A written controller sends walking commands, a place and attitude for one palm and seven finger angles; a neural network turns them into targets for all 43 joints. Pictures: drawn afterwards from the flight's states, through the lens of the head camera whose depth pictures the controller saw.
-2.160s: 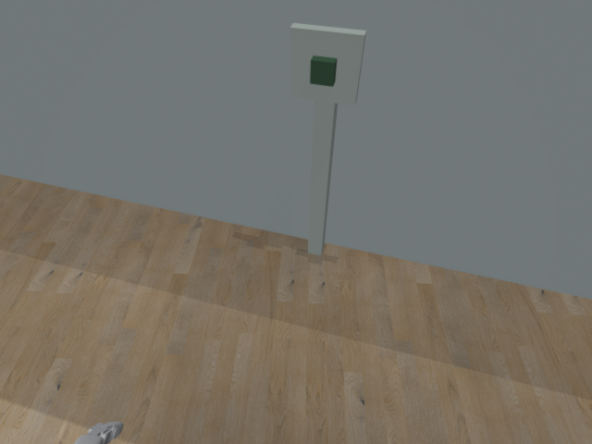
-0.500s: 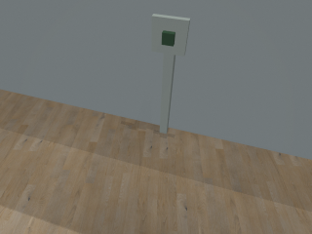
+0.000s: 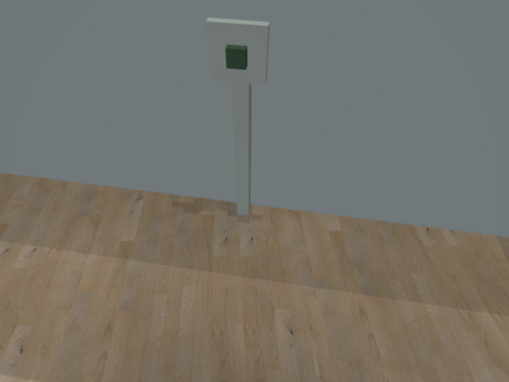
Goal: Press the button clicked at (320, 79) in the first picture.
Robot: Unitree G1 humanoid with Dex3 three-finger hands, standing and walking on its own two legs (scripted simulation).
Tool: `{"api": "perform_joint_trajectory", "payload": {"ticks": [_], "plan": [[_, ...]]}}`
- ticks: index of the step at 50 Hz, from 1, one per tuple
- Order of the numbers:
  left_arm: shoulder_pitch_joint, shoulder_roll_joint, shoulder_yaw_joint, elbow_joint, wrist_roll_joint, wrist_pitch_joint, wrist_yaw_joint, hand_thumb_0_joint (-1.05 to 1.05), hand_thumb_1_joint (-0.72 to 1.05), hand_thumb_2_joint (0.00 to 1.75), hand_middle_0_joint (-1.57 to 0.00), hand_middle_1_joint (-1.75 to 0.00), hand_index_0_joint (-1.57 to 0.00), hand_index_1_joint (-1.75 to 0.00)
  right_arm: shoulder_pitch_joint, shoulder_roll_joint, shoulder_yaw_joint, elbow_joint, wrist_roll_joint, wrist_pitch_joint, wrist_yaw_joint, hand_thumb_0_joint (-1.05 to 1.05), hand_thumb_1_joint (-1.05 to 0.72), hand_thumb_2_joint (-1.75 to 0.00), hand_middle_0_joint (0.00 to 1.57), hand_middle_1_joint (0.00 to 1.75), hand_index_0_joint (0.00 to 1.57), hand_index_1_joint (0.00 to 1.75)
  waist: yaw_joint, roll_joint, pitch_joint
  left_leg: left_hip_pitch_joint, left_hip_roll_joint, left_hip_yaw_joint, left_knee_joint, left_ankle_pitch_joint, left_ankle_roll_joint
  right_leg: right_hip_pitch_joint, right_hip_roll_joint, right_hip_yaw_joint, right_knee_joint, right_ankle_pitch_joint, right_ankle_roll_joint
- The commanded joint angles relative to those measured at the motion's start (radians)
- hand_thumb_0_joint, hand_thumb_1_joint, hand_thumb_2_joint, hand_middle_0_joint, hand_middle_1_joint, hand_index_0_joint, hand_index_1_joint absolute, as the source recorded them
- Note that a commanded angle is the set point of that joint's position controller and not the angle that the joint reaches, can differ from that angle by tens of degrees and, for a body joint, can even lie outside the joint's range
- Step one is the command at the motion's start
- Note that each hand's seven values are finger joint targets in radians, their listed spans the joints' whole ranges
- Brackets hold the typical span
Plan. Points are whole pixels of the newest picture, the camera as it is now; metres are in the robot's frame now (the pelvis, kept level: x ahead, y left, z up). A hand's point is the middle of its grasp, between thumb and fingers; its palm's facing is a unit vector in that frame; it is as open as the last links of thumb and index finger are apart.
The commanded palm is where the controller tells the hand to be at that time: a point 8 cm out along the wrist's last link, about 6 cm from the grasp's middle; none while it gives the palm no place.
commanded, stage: take the last steps up to it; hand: left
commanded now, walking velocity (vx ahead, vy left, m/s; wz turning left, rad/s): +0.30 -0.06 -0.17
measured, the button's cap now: (236, 56) +0.97 +0.11 +0.06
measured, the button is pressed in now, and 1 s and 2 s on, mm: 0 0 0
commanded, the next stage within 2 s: come to a stop and stand still in 1.20 s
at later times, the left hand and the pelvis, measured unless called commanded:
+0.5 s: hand out of the picture +0.12 +0.14 -0.17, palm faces +0.03 -0.98 -0.19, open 7.3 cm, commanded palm none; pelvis +0.12 -0.03 +0.00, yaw -3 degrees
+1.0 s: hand (168, 286) +0.34 +0.21 -0.18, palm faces -0.04 -0.99 -0.15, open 7.4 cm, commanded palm none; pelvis +0.31 +0.03 +0.01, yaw -6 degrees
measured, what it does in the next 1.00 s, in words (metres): walks ahead: left foot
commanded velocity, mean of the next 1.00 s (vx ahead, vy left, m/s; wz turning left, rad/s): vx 0.29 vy -0.04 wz -0.04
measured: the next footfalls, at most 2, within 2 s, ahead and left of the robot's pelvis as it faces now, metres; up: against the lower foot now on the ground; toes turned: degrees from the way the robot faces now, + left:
left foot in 0.76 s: +0.37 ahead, +0.10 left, +0.00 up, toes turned +4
right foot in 1.34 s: +0.52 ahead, -0.15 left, +0.00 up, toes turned -13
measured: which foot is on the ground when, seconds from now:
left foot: down 0.00-0.34, up 0.36-0.74, down 0.76-1.00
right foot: down 0.00-0.78, up 0.80-1.00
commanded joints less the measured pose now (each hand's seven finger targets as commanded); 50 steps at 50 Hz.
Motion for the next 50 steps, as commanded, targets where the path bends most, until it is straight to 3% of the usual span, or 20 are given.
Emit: {"api": "perform_joint_trajectory", "payload": {"ticks": [1, 6, 9, 11, 13, 15, 16, 17, 18, 19, 22, 26, 34, 36, 37, 39, 40, 43, 45, 50], "plan": [[0.062, 0.151, 0.052, -0.067, 0.005, -0.025, 0.002, 0.00, 0.90, 0.90, -0.20, -0.30, -0.20, -0.30, 0.027, -0.141, -0.046, -0.061, -0.004, -0.025, -0.004, 0.00, -0.90, -0.90, 0.20, 0.30, 0.20, 0.30, 0.013, -0.028, 0.102, -0.072, 0.067, -0.121, -0.095, -0.346, 0.055, -0.159, -0.083, 0.164, -0.177, -0.405, -0.071], [0.095, 0.100, 0.055, -0.053, -0.004, -0.053, -0.002, 0.00, 0.90, 0.90, -0.20, -0.30, -0.20, -0.30, 0.126, -0.112, -0.044, -0.039, -0.005, -0.054, -0.008, 0.00, -0.90, -0.90, 0.20, 0.30, 0.20, 0.30, -0.015, 0.016, 0.078, -0.002, 0.100, -0.169, -0.080, -0.268, 0.087, -0.194, -0.064, 0.149, -0.070, -0.299, -0.098], [0.008, 0.045, 0.047, -0.090, -0.001, -0.068, -0.009, 0.00, 0.90, 0.90, -0.20, -0.30, -0.20, -0.30, 0.213, -0.179, -0.065, -0.018, -0.006, -0.068, -0.015, 0.00, -0.90, -0.90, 0.20, 0.30, 0.20, 0.30, -0.063, 0.222, 0.086, 0.173, 0.322, -0.408, -0.316, -0.249, 0.187, -0.388, -0.011, -0.100, 0.250, -0.151, -0.030], [-0.054, 0.050, 0.052, -0.109, 0.005, -0.065, -0.014, 0.00, 0.90, 0.90, -0.20, -0.30, -0.20, -0.30, 0.213, -0.167, -0.063, -0.013, -0.008, -0.075, -0.014, 0.00, -0.90, -0.90, 0.20, 0.30, 0.20, 0.30, -0.069, 0.209, 0.149, 0.133, 0.360, -0.385, -0.354, -0.126, 0.214, -0.415, -0.090, -0.108, 0.319, -0.198, -0.011], [-0.030, 0.025, 0.051, -0.090, 0.002, -0.070, -0.021, 0.00, 0.90, 0.90, -0.20, -0.30, -0.20, -0.30, 0.183, -0.151, -0.054, -0.007, -0.014, -0.077, -0.017, 0.00, -0.90, -0.90, 0.20, 0.30, 0.20, 0.30, -0.035, 0.164, 0.164, 0.056, 0.333, -0.264, -0.292, 0.053, 0.183, -0.289, -0.117, -0.138, 0.215, -0.188, -0.010], [0.160, 0.008, 0.050, -0.013, -0.001, -0.078, -0.023, 0.00, 0.90, 0.90, -0.20, -0.30, -0.20, -0.30, 0.121, -0.143, -0.044, -0.011, -0.013, -0.073, -0.016, 0.00, -0.90, -0.90, 0.20, 0.30, 0.20, 0.30, 0.058, 0.085, 0.067, -0.070, 0.219, -0.081, -0.078, 0.125, 0.102, 0.070, -0.064, -0.217, -0.026, -0.017, -0.016], [0.310, 0.066, 0.061, 0.045, 0.003, -0.089, -0.015, 0.00, 0.90, 0.90, -0.20, -0.30, -0.20, -0.30, 0.113, -0.116, -0.040, -0.017, 0.000, -0.075, -0.010, 0.00, -0.90, -0.90, 0.20, 0.30, 0.20, 0.30, 0.118, -0.086, -0.016, -0.187, 0.128, 0.027, 0.182, 0.130, 0.057, 0.279, -0.124, -0.091, -0.123, -0.035, -0.047], [0.435, 0.179, 0.085, 0.087, 0.001, -0.101, 0.006, 0.00, 0.90, 0.90, -0.20, -0.30, -0.20, -0.30, 0.064, -0.050, -0.025, -0.065, 0.010, -0.081, -0.001, 0.00, -0.90, -0.90, 0.20, 0.30, 0.20, 0.30, 0.152, -0.384, -0.031, -0.425, 0.000, 0.091, 0.470, -0.191, 0.011, 0.386, -0.379, 0.316, -0.288, -0.025, -0.134], [0.444, 0.180, 0.078, 0.087, -0.015, -0.100, 0.017, 0.00, 0.90, 0.90, -0.20, -0.30, -0.20, -0.30, 0.013, -0.078, -0.032, -0.093, 0.005, -0.081, 0.002, 0.00, -0.90, -0.90, 0.20, 0.30, 0.20, 0.30, 0.146, -0.276, -0.023, -0.466, 0.013, -0.022, 0.593, -0.239, 0.027, 0.366, -0.435, 0.421, -0.342, 0.030, -0.184], [0.366, 0.165, 0.075, 0.068, -0.013, -0.100, 0.022, 0.00, 0.90, 0.90, -0.20, -0.30, -0.20, -0.30, 0.006, -0.072, -0.039, -0.085, 0.008, -0.081, 0.004, 0.00, -0.90, -0.90, 0.20, 0.30, 0.20, 0.30, 0.112, -0.160, 0.008, -0.486, 0.053, -0.056, 0.641, -0.166, 0.030, 0.322, -0.433, 0.356, -0.334, -0.003, -0.218], [0.225, 0.085, 0.052, 0.032, -0.003, -0.105, 0.028, 0.00, 0.90, 0.90, -0.20, -0.30, -0.20, -0.30, -0.004, -0.031, -0.044, -0.058, -0.004, -0.064, 0.014, 0.00, -0.90, -0.90, 0.20, 0.30, 0.20, 0.30, 0.046, -0.032, 0.109, -0.440, 0.091, -0.068, 0.639, -0.038, 0.015, 0.113, -0.374, 0.211, -0.362, 0.011, -0.192], [0.227, 0.066, 0.042, 0.045, 0.004, -0.118, 0.029, 0.00, 0.90, 0.90, -0.20, -0.30, -0.20, -0.30, -0.004, 0.006, -0.043, -0.063, -0.003, -0.047, 0.024, 0.00, -0.90, -0.90, 0.20, 0.30, 0.20, 0.30, 0.013, -0.065, 0.086, -0.397, 0.079, -0.023, 0.479, 0.033, -0.013, 0.109, -0.311, 0.048, -0.370, 0.190, -0.169], [0.246, 0.083, 0.050, 0.083, 0.008, -0.120, 0.034, 0.00, 0.90, 0.90, -0.20, -0.30, -0.20, -0.30, -0.142, 0.006, -0.040, -0.127, 0.007, -0.068, 0.040, 0.00, -0.90, -0.90, 0.20, 0.30, 0.20, 0.30, 0.032, -0.109, 0.085, -0.264, 0.044, 0.008, 0.148, 0.082, 0.017, 0.165, -0.302, -0.034, -0.316, 0.319, -0.130], [0.219, 0.089, 0.056, 0.083, 0.002, -0.116, 0.031, 0.00, 0.90, 0.90, -0.20, -0.30, -0.20, -0.30, -0.010, -0.017, -0.047, -0.085, 0.002, -0.077, 0.028, 0.00, -0.90, -0.90, 0.20, 0.30, 0.20, 0.30, -0.035, -0.063, 0.036, -0.042, -0.005, 0.042, 0.033, 0.143, 0.031, 0.115, -0.256, -0.095, -0.164, 0.405, -0.099], [0.223, 0.072, 0.055, 0.084, 0.001, -0.115, 0.029, 0.00, 0.90, 0.90, -0.20, -0.30, -0.20, -0.30, 0.130, -0.064, -0.058, -0.044, -0.003, -0.083, 0.018, 0.00, -0.90, -0.90, 0.20, 0.30, 0.20, 0.30, -0.088, 0.014, -0.031, 0.152, 0.006, 0.010, -0.016, 0.160, 0.046, 0.048, -0.208, -0.126, 0.031, 0.386, -0.076], [0.253, 0.004, 0.042, 0.039, -0.012, -0.110, 0.014, 0.00, 0.90, 0.90, -0.20, -0.30, -0.20, -0.30, 0.329, -0.234, -0.091, 0.000, -0.008, -0.082, -0.002, 0.00, -0.90, -0.90, 0.20, 0.30, 0.20, 0.30, -0.120, 0.374, -0.176, 0.400, 0.409, -0.572, -0.264, 0.158, 0.200, -0.298, -0.011, -0.196, 0.615, -0.295, -0.005], [0.206, 0.029, 0.048, 0.024, -0.005, -0.108, 0.018, 0.00, 0.90, 0.90, -0.20, -0.30, -0.20, -0.30, 0.266, -0.215, -0.083, -0.012, 0.000, -0.070, -0.008, 0.00, -0.90, -0.90, 0.20, 0.30, 0.20, 0.30, -0.102, 0.233, -0.113, 0.313, 0.427, -0.579, -0.297, 0.078, 0.237, -0.343, -0.075, -0.110, 0.717, -0.264, -0.025], [0.144, 0.003, 0.051, 0.046, 0.007, -0.095, 0.000, 0.00, 0.90, 0.90, -0.20, -0.30, -0.20, -0.30, 0.094, -0.069, -0.043, -0.050, 0.000, -0.094, -0.013, 0.00, -0.90, -0.90, 0.20, 0.30, 0.20, 0.30, -0.023, 0.074, 0.035, 0.043, 0.312, -0.341, -0.336, 0.157, 0.169, -0.329, -0.168, -0.093, 0.729, -0.038, -0.002], [0.183, -0.029, 0.047, 0.060, 0.011, -0.075, -0.004, 0.00, 0.90, 0.90, -0.20, -0.30, -0.20, -0.30, 0.088, -0.033, -0.034, -0.035, 0.004, -0.108, -0.016, 0.00, -0.90, -0.90, 0.20, 0.30, 0.20, 0.30, 0.011, 0.101, 0.015, 0.009, 0.242, -0.188, -0.331, 0.294, 0.136, -0.267, -0.167, -0.110, 0.656, 0.021, 0.014], [0.118, -0.026, 0.052, 0.030, 0.012, -0.049, -0.006, 0.00, 0.90, 0.90, -0.20, -0.30, -0.20, -0.30, 0.136, -0.034, -0.037, -0.016, 0.005, -0.113, -0.022, 0.00, -0.90, -0.90, 0.20, 0.30, 0.20, 0.30, 0.017, 0.090, 0.028, 0.062, 0.225, -0.111, -0.351, 0.423, 0.150, -0.334, -0.177, -0.123, 0.545, 0.111, 0.040]]}}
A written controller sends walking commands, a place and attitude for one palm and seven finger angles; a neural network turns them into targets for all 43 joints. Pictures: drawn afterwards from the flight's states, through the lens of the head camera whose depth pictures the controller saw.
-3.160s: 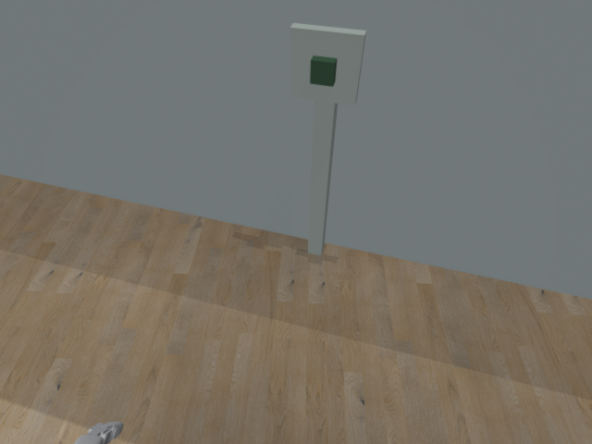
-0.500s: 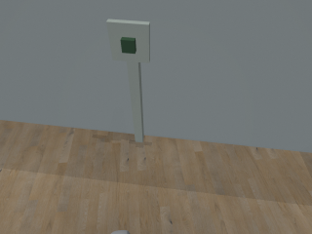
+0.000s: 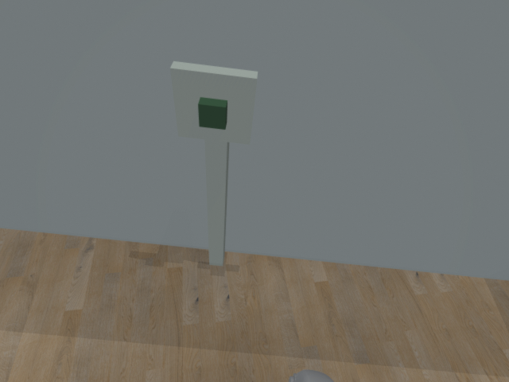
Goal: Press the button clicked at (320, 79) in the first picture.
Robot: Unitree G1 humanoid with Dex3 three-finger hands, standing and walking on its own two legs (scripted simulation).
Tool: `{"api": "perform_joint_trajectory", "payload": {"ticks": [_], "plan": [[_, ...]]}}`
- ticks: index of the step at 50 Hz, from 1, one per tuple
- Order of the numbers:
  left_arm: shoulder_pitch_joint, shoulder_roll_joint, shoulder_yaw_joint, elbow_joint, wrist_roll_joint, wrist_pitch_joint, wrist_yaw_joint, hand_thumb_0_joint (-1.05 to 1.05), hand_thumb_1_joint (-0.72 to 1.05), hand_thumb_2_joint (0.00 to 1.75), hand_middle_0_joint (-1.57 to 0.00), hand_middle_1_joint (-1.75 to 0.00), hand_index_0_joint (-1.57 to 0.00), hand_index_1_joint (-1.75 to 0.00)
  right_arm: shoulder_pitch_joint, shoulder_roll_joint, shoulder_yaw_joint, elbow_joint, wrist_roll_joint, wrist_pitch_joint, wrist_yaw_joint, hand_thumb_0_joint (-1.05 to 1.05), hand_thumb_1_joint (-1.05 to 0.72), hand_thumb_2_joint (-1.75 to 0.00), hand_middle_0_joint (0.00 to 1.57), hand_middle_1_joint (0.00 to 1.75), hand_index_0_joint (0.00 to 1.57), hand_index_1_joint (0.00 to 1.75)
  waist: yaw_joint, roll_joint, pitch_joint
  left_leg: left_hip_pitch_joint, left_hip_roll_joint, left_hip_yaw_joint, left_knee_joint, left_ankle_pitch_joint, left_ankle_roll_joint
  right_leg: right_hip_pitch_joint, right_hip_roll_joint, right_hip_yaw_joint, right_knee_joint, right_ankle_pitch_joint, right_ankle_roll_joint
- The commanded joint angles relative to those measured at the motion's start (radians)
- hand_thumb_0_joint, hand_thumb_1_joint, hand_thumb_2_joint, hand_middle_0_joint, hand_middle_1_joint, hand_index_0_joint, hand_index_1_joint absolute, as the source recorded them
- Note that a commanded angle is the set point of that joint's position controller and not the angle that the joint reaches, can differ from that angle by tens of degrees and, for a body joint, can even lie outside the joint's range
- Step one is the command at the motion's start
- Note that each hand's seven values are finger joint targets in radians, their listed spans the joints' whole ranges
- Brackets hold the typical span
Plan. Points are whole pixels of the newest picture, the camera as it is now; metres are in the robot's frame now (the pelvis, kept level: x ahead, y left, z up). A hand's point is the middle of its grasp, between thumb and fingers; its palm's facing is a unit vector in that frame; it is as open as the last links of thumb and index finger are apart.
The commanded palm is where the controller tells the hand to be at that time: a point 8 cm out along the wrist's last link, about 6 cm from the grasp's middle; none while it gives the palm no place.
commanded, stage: take the last steps up to it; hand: left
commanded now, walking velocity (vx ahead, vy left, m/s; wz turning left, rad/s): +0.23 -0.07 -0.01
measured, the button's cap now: (213, 112) +0.64 +0.14 +0.05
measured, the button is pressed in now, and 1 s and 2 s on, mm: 0 0 0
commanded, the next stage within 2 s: come to a stop and stand still in 0.20 s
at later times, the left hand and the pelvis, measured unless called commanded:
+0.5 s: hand (200, 328) +0.24 +0.11 -0.17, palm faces +0.06 -0.98 -0.19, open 7.2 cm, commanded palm none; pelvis +0.14 -0.05 -0.01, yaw +3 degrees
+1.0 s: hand out of the picture +0.09 +0.20 -0.19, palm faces +0.10 -0.98 -0.16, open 7.4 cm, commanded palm none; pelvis +0.12 +0.02 +0.00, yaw +1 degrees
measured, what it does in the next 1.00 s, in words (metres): walks ahead: right foot, then left foot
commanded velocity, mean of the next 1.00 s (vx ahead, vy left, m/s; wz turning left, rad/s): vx -0.02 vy -0.03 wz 0.00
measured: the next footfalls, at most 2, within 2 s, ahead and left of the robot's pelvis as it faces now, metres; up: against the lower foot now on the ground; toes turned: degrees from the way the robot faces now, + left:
right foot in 0.34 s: +0.22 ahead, -0.16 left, +0.00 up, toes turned -7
left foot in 0.74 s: +0.23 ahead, +0.06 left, +0.00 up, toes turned +4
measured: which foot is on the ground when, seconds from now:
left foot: down 0.00-0.34, up 0.36-0.72, down 0.74-1.00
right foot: up 0.00-0.32, down 0.34-0.74, up 0.76-1.00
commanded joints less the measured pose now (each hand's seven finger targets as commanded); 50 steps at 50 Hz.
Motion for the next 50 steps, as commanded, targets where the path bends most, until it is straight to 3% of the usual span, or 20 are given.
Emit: {"api": "perform_joint_trajectory", "payload": {"ticks": [1, 11, 13, 15, 16, 17, 18, 19, 20, 24, 30, 33, 35, 36, 37, 38, 39, 41, 44, 50], "plan": [[0.052, -0.016, -0.006, -0.033, 0.000, 0.010, -0.013, 0.00, 0.90, 0.90, -0.20, -0.30, -0.20, -0.30, 0.148, -0.083, -0.004, 0.017, 0.002, -0.007, -0.001, 0.00, -0.90, -0.90, 0.20, 0.30, 0.20, 0.30, -0.003, 0.139, 0.023, 0.066, 0.261, -0.193, -0.227, 0.333, 0.062, -0.086, -0.033, 0.019, -0.066, 0.084, 0.024], [-0.192, -0.012, -0.021, -0.104, -0.009, 0.000, -0.015, 0.00, 0.90, 0.90, -0.20, -0.30, -0.20, -0.30, 0.269, -0.101, -0.009, 0.083, -0.016, 0.019, -0.004, 0.00, -0.90, -0.90, 0.20, 0.30, 0.20, 0.30, -0.073, 0.185, 0.082, 0.135, 0.276, -0.173, -0.153, 0.407, 0.072, 0.021, 0.001, -0.057, -0.474, 0.017, -0.004], [-0.163, -0.007, -0.018, -0.097, -0.009, -0.008, -0.012, 0.00, 0.90, 0.90, -0.20, -0.30, -0.20, -0.30, 0.266, -0.102, -0.010, 0.090, -0.015, 0.025, -0.005, 0.00, -0.90, -0.90, 0.20, 0.30, 0.20, 0.30, -0.053, 0.171, 0.066, 0.102, 0.274, -0.171, -0.089, 0.418, 0.058, 0.139, 0.027, -0.075, -0.562, 0.016, -0.017], [0.021, 0.035, -0.006, -0.037, -0.007, -0.026, -0.006, 0.00, 0.90, 0.90, -0.20, -0.30, -0.20, -0.30, 0.250, -0.092, -0.007, 0.094, -0.003, 0.025, -0.001, 0.00, -0.90, -0.90, 0.20, 0.30, 0.20, 0.30, 0.029, 0.107, -0.050, 0.041, 0.209, -0.114, 0.119, 0.388, 0.004, 0.430, 0.037, -0.073, -0.688, 0.145, -0.032], [0.125, 0.100, 0.006, -0.006, -0.004, -0.041, 0.007, 0.00, 0.90, 0.90, -0.20, -0.30, -0.20, -0.30, 0.264, -0.053, 0.000, 0.085, 0.008, 0.022, 0.005, 0.00, -0.90, -0.90, 0.20, 0.30, 0.20, 0.30, 0.063, -0.036, -0.149, -0.137, 0.137, -0.059, 0.313, 0.177, -0.044, 0.657, -0.129, 0.100, -0.685, 0.358, -0.080], [0.172, 0.171, 0.013, -0.002, -0.016, -0.048, 0.018, 0.00, 0.90, 0.90, -0.20, -0.30, -0.20, -0.30, 0.300, -0.015, 0.012, 0.066, 0.018, 0.032, 0.002, 0.00, -0.90, -0.90, 0.20, 0.30, 0.20, 0.30, 0.040, -0.184, -0.237, -0.245, 0.031, -0.040, 0.535, -0.351, -0.096, 0.746, -0.361, 0.329, -0.731, 0.725, -0.185], [0.133, 0.149, -0.001, -0.007, -0.027, -0.042, 0.026, 0.00, 0.90, 0.90, -0.20, -0.30, -0.20, -0.30, 0.268, -0.031, 0.012, 0.072, 0.017, 0.045, -0.011, 0.00, -0.90, -0.90, 0.20, 0.30, 0.20, 0.30, 0.037, -0.056, -0.210, -0.191, 0.053, -0.149, 0.587, -0.399, -0.097, 0.631, -0.359, 0.262, -0.738, 0.932, -0.222], [0.046, 0.131, -0.005, -0.018, -0.021, -0.042, 0.033, 0.00, 0.90, 0.90, -0.20, -0.30, -0.20, -0.30, 0.261, -0.011, 0.011, 0.081, 0.022, 0.052, -0.012, 0.00, -0.90, -0.90, 0.20, 0.30, 0.20, 0.30, 0.006, -0.048, -0.164, -0.180, 0.075, -0.165, 0.589, -0.360, -0.103, 0.549, -0.326, 0.196, -0.733, 0.975, -0.222], [0.003, 0.119, -0.004, -0.039, -0.019, -0.034, 0.040, 0.00, 0.90, 0.90, -0.20, -0.30, -0.20, -0.30, 0.233, -0.005, 0.012, 0.077, 0.023, 0.065, -0.010, 0.00, -0.90, -0.90, 0.20, 0.30, 0.20, 0.30, 0.007, -0.068, -0.122, -0.186, 0.085, -0.162, 0.599, -0.349, -0.107, 0.477, -0.315, 0.183, -0.730, 0.974, -0.223], [-0.049, 0.089, 0.007, -0.070, -0.009, -0.004, 0.058, 0.00, 0.90, 0.90, -0.20, -0.30, -0.20, -0.30, 0.171, 0.012, -0.003, 0.057, 0.015, 0.116, -0.007, 0.00, -0.90, -0.90, 0.20, 0.30, 0.20, 0.30, -0.010, -0.015, -0.046, -0.188, 0.062, -0.154, 0.547, -0.292, -0.123, 0.330, -0.274, 0.074, -0.763, 0.829, -0.202], [-0.094, 0.128, 0.023, -0.121, -0.003, 0.022, 0.054, 0.00, 0.90, 0.90, -0.20, -0.30, -0.20, -0.30, 0.081, -0.033, -0.026, -0.027, 0.004, 0.136, 0.013, 0.00, -0.90, -0.90, 0.20, 0.30, 0.20, 0.30, -0.011, -0.104, -0.074, -0.190, 0.037, -0.156, 0.512, -0.214, -0.133, 0.288, -0.253, 0.060, -0.772, 0.616, -0.196], [-0.109, 0.140, 0.027, -0.135, 0.003, 0.027, 0.049, 0.00, 0.90, 0.90, -0.20, -0.30, -0.20, -0.30, 0.071, -0.044, -0.027, -0.052, 0.007, 0.121, 0.017, 0.00, -0.90, -0.90, 0.20, 0.30, 0.20, 0.30, -0.023, -0.130, -0.100, -0.125, 0.032, -0.141, 0.354, -0.166, -0.127, 0.286, -0.229, 0.065, -0.745, 0.468, -0.171], [-0.114, 0.131, 0.023, -0.136, -0.005, 0.037, 0.044, 0.00, 0.90, 0.90, -0.20, -0.30, -0.20, -0.30, 0.115, -0.054, -0.024, -0.043, 0.005, 0.107, 0.017, 0.00, -0.90, -0.90, 0.20, 0.30, 0.20, 0.30, -0.051, -0.114, -0.111, 0.027, 0.021, -0.118, 0.124, 0.013, -0.119, 0.213, -0.175, 0.048, -0.684, 0.250, -0.109], [-0.084, 0.093, 0.012, -0.138, -0.012, 0.046, 0.039, 0.00, 0.90, 0.90, -0.20, -0.30, -0.20, -0.30, 0.130, -0.097, -0.026, -0.040, 0.004, 0.094, 0.017, 0.00, -0.90, -0.90, 0.20, 0.30, 0.20, 0.30, -0.053, 0.025, -0.117, 0.105, 0.079, -0.187, 0.007, 0.071, -0.105, 0.147, -0.104, 0.018, -0.580, 0.070, -0.061], [-0.034, 0.023, -0.003, -0.144, -0.020, 0.053, 0.036, 0.00, 0.90, 0.90, -0.20, -0.30, -0.20, -0.30, 0.111, -0.179, -0.039, -0.064, -0.005, 0.081, 0.014, 0.00, -0.90, -0.90, 0.20, 0.30, 0.20, 0.30, -0.040, 0.325, -0.094, 0.046, 0.297, -0.453, -0.131, 0.149, -0.045, 0.063, 0.023, -0.049, -0.432, -0.226, 0.014], [-0.050, 0.030, -0.006, -0.146, -0.018, 0.055, 0.040, 0.00, 0.90, 0.90, -0.20, -0.30, -0.20, -0.30, 0.050, -0.216, -0.038, -0.095, -0.011, 0.085, 0.008, 0.00, -0.90, -0.90, 0.20, 0.30, 0.20, 0.30, -0.042, 0.352, -0.044, -0.098, 0.373, -0.547, -0.206, 0.143, 0.036, 0.097, 0.060, 0.019, -0.303, -0.319, 0.020], [-0.041, 0.047, 0.000, -0.130, -0.015, 0.057, 0.036, 0.00, 0.90, 0.90, -0.20, -0.30, -0.20, -0.30, -0.022, -0.200, -0.028, -0.108, -0.014, 0.079, -0.002, 0.00, -0.90, -0.90, 0.20, 0.30, 0.20, 0.30, -0.021, 0.272, -0.026, -0.156, 0.365, -0.505, -0.243, 0.030, 0.060, 0.136, 0.032, 0.087, -0.236, -0.268, 0.012], [0.001, 0.057, 0.001, -0.080, -0.007, 0.056, 0.020, 0.00, 0.90, 0.90, -0.20, -0.30, -0.20, -0.30, -0.083, -0.164, -0.008, -0.106, -0.014, 0.072, -0.013, 0.00, -0.90, -0.90, 0.20, 0.30, 0.20, 0.30, 0.007, 0.237, -0.002, -0.107, 0.271, -0.407, -0.226, -0.023, 0.023, 0.109, 0.049, 0.099, -0.188, -0.155, 0.013], [0.053, 0.064, -0.001, -0.037, -0.010, 0.052, 0.011, 0.00, 0.90, 0.90, -0.20, -0.30, -0.20, -0.30, -0.050, -0.148, -0.001, -0.081, -0.004, 0.065, -0.020, 0.00, -0.90, -0.90, 0.20, 0.30, 0.20, 0.30, -0.002, 0.196, -0.028, 0.011, 0.243, -0.326, -0.219, 0.074, 0.005, 0.079, 0.053, 0.099, -0.181, -0.084, 0.033], [0.064, 0.061, 0.002, -0.031, -0.006, 0.069, 0.013, 0.00, 0.90, 0.90, -0.20, -0.30, -0.20, -0.30, 0.067, -0.162, -0.017, -0.026, -0.002, 0.070, -0.036, 0.00, -0.90, -0.90, 0.20, 0.30, 0.20, 0.30, -0.041, 0.158, -0.042, 0.141, 0.304, -0.348, -0.202, 0.222, 0.037, 0.051, 0.049, 0.097, -0.208, -0.130, 0.051]]}}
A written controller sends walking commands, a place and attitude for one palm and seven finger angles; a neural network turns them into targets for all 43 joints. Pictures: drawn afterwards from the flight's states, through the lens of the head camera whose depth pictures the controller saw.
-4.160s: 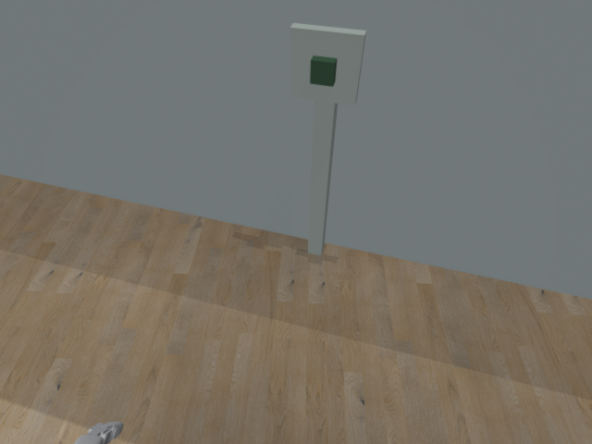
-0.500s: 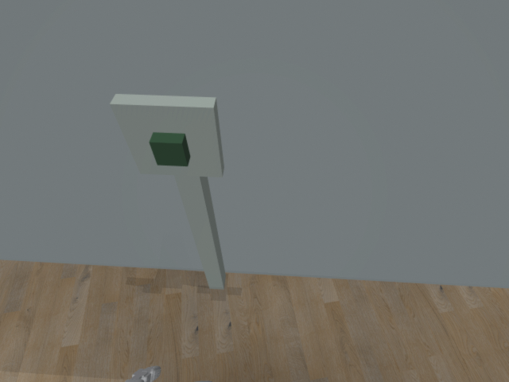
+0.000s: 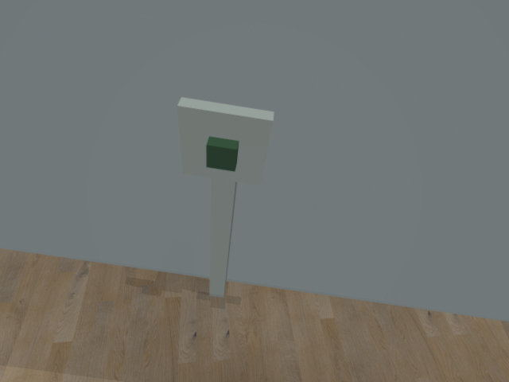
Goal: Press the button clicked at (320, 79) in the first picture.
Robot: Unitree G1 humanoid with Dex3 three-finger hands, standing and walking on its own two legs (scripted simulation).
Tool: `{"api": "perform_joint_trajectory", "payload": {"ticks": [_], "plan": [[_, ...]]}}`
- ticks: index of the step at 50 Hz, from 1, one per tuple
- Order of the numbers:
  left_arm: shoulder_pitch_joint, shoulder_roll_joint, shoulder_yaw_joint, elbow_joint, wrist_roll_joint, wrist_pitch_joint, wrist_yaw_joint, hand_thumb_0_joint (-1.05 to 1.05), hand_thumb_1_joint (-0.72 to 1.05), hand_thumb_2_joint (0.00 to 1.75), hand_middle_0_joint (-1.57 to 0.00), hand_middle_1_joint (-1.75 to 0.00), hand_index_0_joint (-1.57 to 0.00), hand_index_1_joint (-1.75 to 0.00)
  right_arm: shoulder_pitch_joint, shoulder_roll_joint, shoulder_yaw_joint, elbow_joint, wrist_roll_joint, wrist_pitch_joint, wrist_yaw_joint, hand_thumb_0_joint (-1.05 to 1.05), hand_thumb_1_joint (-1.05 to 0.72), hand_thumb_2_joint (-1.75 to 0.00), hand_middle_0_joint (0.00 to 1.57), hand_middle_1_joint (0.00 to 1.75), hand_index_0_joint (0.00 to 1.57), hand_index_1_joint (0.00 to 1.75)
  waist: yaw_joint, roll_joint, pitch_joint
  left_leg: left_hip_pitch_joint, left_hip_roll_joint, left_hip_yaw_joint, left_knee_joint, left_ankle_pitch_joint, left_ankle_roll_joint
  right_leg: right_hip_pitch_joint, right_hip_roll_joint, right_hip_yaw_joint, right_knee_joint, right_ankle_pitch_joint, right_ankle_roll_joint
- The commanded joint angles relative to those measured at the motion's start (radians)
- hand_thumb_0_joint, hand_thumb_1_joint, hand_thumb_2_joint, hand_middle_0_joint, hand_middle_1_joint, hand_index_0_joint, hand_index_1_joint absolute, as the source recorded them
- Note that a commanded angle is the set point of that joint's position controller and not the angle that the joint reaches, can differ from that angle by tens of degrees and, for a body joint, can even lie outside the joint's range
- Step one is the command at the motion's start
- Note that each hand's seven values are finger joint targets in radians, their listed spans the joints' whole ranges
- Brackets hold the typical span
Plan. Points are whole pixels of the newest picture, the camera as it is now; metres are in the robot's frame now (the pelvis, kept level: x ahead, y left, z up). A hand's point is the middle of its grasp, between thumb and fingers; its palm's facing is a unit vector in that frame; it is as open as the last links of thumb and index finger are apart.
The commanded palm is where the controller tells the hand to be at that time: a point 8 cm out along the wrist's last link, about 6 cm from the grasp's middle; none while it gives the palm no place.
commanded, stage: come to a stop and stand still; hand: left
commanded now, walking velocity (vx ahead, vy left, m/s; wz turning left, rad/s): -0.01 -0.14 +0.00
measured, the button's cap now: (222, 153) +0.52 +0.12 +0.05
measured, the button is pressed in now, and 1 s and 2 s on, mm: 0 0 0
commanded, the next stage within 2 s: look again from close up in 1.24 s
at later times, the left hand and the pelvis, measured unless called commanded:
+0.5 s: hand out of the picture -0.03 +0.09 -0.18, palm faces +0.04 -0.98 -0.20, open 7.3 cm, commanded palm none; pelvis -0.04 -0.08 -0.01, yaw +0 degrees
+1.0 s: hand out of the picture -0.06 +0.06 -0.18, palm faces +0.08 -0.99 -0.14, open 7.4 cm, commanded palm none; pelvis -0.02 -0.08 -0.01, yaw +0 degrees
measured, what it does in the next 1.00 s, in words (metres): steps on the spot: right foot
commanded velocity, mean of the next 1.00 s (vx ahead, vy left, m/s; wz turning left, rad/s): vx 0.00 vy -0.01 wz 0.00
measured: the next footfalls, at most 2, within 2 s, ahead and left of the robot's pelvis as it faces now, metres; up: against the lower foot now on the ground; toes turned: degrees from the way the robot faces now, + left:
right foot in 0.32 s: -0.02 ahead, -0.17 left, +0.00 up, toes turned -3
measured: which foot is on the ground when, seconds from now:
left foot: down 0.00-1.00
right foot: up 0.00-0.30, down 0.32-1.00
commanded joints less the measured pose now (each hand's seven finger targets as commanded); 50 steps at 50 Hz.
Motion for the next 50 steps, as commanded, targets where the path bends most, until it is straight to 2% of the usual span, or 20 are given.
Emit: {"api": "perform_joint_trajectory", "payload": {"ticks": [1, 3, 7, 9, 11, 12, 13, 14, 15, 16, 17, 18, 19, 21, 23, 24, 26, 29, 36, 50], "plan": [[0.022, 0.034, 0.007, -0.051, 0.003, -0.009, 0.000, 0.00, 0.90, 0.90, -0.20, -0.30, -0.20, -0.30, 0.139, -0.188, -0.049, 0.010, 0.001, -0.004, -0.016, 0.00, -0.90, -0.90, 0.20, 0.30, 0.20, 0.30, -0.058, 0.174, -0.017, 0.177, 0.305, -0.264, -0.164, 0.164, 0.056, -0.119, -0.022, 0.013, -0.007, -0.040, 0.012], [0.018, 0.028, 0.005, -0.048, 0.001, -0.006, -0.001, 0.00, 0.90, 0.90, -0.20, -0.30, -0.20, -0.30, 0.147, -0.188, -0.050, 0.021, 0.000, -0.002, -0.015, 0.00, -0.90, -0.90, 0.20, 0.30, 0.20, 0.30, -0.062, 0.182, -0.018, 0.173, 0.304, -0.262, -0.170, 0.145, 0.059, -0.100, -0.025, 0.003, -0.035, -0.050, 0.011], [0.007, 0.004, -0.006, -0.045, 0.000, -0.005, -0.004, 0.00, 0.90, 0.90, -0.20, -0.30, -0.20, -0.30, 0.138, -0.192, -0.056, 0.036, -0.004, 0.007, -0.004, 0.00, -0.90, -0.90, 0.20, 0.30, 0.20, 0.30, -0.067, 0.220, 0.002, 0.088, 0.286, -0.265, -0.205, -0.083, 0.065, -0.021, -0.029, -0.037, -0.156, -0.093, -0.006], [0.015, -0.017, -0.014, -0.041, -0.005, -0.011, -0.002, 0.00, 0.90, 0.90, -0.20, -0.30, -0.20, -0.30, 0.129, -0.194, -0.058, 0.047, -0.008, 0.010, 0.003, 0.00, -0.90, -0.90, 0.20, 0.30, 0.20, 0.30, -0.061, 0.244, 0.009, 0.031, 0.267, -0.267, -0.220, -0.176, 0.059, 0.045, -0.018, -0.064, -0.247, -0.102, -0.019], [0.051, -0.028, -0.018, -0.022, -0.010, -0.019, 0.002, 0.00, 0.90, 0.90, -0.20, -0.30, -0.20, -0.30, 0.125, -0.193, -0.061, 0.059, -0.008, 0.012, 0.010, 0.00, -0.90, -0.90, 0.20, 0.30, 0.20, 0.30, -0.040, 0.251, 0.018, -0.020, 0.245, -0.256, -0.225, -0.218, 0.044, 0.116, -0.003, -0.089, -0.352, -0.059, -0.032], [0.071, -0.026, -0.019, -0.013, -0.010, -0.025, 0.005, 0.00, 0.90, 0.90, -0.20, -0.30, -0.20, -0.30, 0.125, -0.190, -0.061, 0.065, -0.004, 0.013, 0.013, 0.00, -0.90, -0.90, 0.20, 0.30, 0.20, 0.30, -0.028, 0.228, 0.019, -0.058, 0.227, -0.245, -0.205, -0.219, 0.030, 0.182, 0.002, -0.099, -0.443, 0.007, -0.035], [0.115, -0.026, -0.019, 0.007, -0.010, -0.031, 0.007, 0.00, 0.90, 0.90, -0.20, -0.30, -0.20, -0.30, 0.121, -0.179, -0.059, 0.069, -0.002, 0.015, 0.015, 0.00, -0.90, -0.90, 0.20, 0.30, 0.20, 0.30, -0.006, 0.208, 0.001, -0.083, 0.196, -0.203, -0.183, -0.231, 0.001, 0.255, 0.004, -0.116, -0.539, 0.090, -0.038], [0.129, -0.007, -0.019, 0.015, -0.007, -0.038, 0.012, 0.00, 0.90, 0.90, -0.20, -0.30, -0.20, -0.30, 0.141, -0.147, -0.055, 0.076, 0.003, 0.016, 0.018, 0.00, -0.90, -0.90, 0.20, 0.30, 0.20, 0.30, -0.007, 0.143, 0.002, -0.126, 0.150, -0.163, -0.139, -0.245, -0.033, 0.313, -0.023, -0.083, -0.612, 0.111, -0.045], [0.118, 0.027, -0.019, 0.012, -0.004, -0.049, 0.019, 0.00, 0.90, 0.90, -0.20, -0.30, -0.20, -0.30, 0.149, -0.097, -0.044, 0.078, 0.011, 0.019, 0.021, 0.00, -0.90, -0.90, 0.20, 0.30, 0.20, 0.30, -0.012, 0.027, 0.011, -0.154, 0.089, -0.104, -0.028, -0.226, -0.068, 0.287, -0.133, 0.049, -0.692, -0.007, -0.078], [0.068, 0.071, -0.019, 0.000, -0.007, -0.056, 0.023, 0.00, 0.90, 0.90, -0.20, -0.30, -0.20, -0.30, 0.145, -0.049, -0.026, 0.071, 0.012, 0.021, 0.026, 0.00, -0.90, -0.90, 0.20, 0.30, 0.20, 0.30, -0.030, -0.104, 0.052, -0.141, 0.045, -0.047, 0.047, -0.198, -0.086, 0.167, -0.230, 0.149, -0.786, -0.161, -0.119], [0.007, 0.083, -0.021, -0.022, -0.010, -0.055, 0.026, 0.00, 0.90, 0.90, -0.20, -0.30, -0.20, -0.30, 0.147, -0.048, -0.021, 0.071, 0.005, 0.026, 0.033, 0.00, -0.90, -0.90, 0.20, 0.30, 0.20, 0.30, -0.043, -0.102, 0.093, -0.087, 0.047, -0.049, 0.084, -0.185, -0.081, 0.048, -0.261, 0.160, -0.830, -0.251, -0.136], [-0.016, 0.066, -0.023, -0.027, -0.012, -0.063, 0.026, 0.00, 0.90, 0.90, -0.20, -0.30, -0.20, -0.30, 0.151, -0.045, -0.022, 0.083, -0.003, 0.029, 0.034, 0.00, -0.90, -0.90, 0.20, 0.30, 0.20, 0.30, -0.040, -0.153, 0.115, -0.066, 0.055, -0.055, 0.123, -0.139, -0.078, -0.006, -0.227, 0.147, -0.832, -0.243, -0.136], [-0.025, 0.044, -0.028, -0.024, -0.014, -0.066, 0.028, 0.00, 0.90, 0.90, -0.20, -0.30, -0.20, -0.30, 0.163, -0.046, -0.020, 0.094, -0.004, 0.031, 0.032, 0.00, -0.90, -0.90, 0.20, 0.30, 0.20, 0.30, -0.042, -0.180, 0.155, -0.064, 0.059, -0.060, 0.144, -0.109, -0.075, -0.024, -0.201, 0.122, -0.818, -0.189, -0.135], [-0.018, 0.009, -0.037, -0.010, -0.021, -0.072, 0.026, 0.00, 0.90, 0.90, -0.20, -0.30, -0.20, -0.30, 0.227, -0.034, -0.012, 0.125, -0.002, 0.025, 0.028, 0.00, -0.90, -0.90, 0.20, 0.30, 0.20, 0.30, -0.060, -0.094, 0.149, -0.027, 0.066, -0.064, 0.108, -0.021, -0.073, 0.007, -0.164, 0.063, -0.754, -0.072, -0.131], [0.010, -0.009, -0.044, -0.002, -0.025, -0.074, 0.026, 0.00, 0.90, 0.90, -0.20, -0.30, -0.20, -0.30, 0.245, -0.034, -0.007, 0.142, 0.001, 0.018, 0.024, 0.00, -0.90, -0.90, 0.20, 0.30, 0.20, 0.30, -0.055, -0.011, 0.153, 0.002, 0.075, -0.074, 0.059, 0.031, -0.073, 0.013, -0.125, 0.035, -0.704, -0.014, -0.112], [0.028, -0.016, -0.045, 0.002, -0.025, -0.075, 0.025, 0.00, 0.90, 0.90, -0.20, -0.30, -0.20, -0.30, 0.247, -0.036, -0.005, 0.143, 0.002, 0.017, 0.021, 0.00, -0.90, -0.90, 0.20, 0.30, 0.20, 0.30, -0.048, 0.010, 0.161, 0.002, 0.081, -0.080, 0.041, 0.033, -0.075, 0.015, -0.113, 0.031, -0.697, -0.019, -0.104], [0.045, -0.025, -0.046, 0.006, -0.025, -0.074, 0.027, 0.00, 0.90, 0.90, -0.20, -0.30, -0.20, -0.30, 0.249, -0.046, -0.003, 0.141, 0.002, 0.020, 0.016, 0.00, -0.90, -0.90, 0.20, 0.30, 0.20, 0.30, -0.043, -0.018, 0.184, -0.001, 0.091, -0.084, 0.034, 0.010, -0.076, 0.007, -0.098, 0.044, -0.715, -0.049, -0.097], [0.054, -0.008, -0.040, 0.012, -0.025, -0.073, 0.026, 0.00, 0.90, 0.90, -0.20, -0.30, -0.20, -0.30, 0.236, -0.038, -0.003, 0.144, 0.003, 0.016, 0.015, 0.00, -0.90, -0.90, 0.20, 0.30, 0.20, 0.30, -0.038, 0.060, 0.133, 0.007, 0.086, -0.078, 0.032, 0.044, -0.084, 0.065, -0.097, 0.036, -0.692, 0.023, -0.092], [0.085, -0.027, -0.040, 0.025, -0.022, -0.084, 0.027, 0.00, 0.90, 0.90, -0.20, -0.30, -0.20, -0.30, 0.207, -0.038, -0.006, 0.134, 0.008, 0.006, 0.007, 0.00, -0.90, -0.90, 0.20, 0.30, 0.20, 0.30, -0.033, 0.063, 0.058, 0.041, 0.095, -0.078, 0.026, 0.084, -0.087, 0.137, -0.090, 0.021, -0.661, 0.189, -0.086], [0.107, -0.031, -0.045, 0.035, -0.017, -0.083, 0.030, 0.00, 0.90, 0.90, -0.20, -0.30, -0.20, -0.30, 0.168, -0.062, -0.002, 0.124, 0.010, 0.000, 0.002, 0.00, -0.90, -0.90, 0.20, 0.30, 0.20, 0.30, -0.026, 0.067, 0.075, 0.064, 0.105, -0.091, 0.001, 0.142, -0.074, 0.166, -0.082, -0.010, -0.628, 0.301, -0.074]]}}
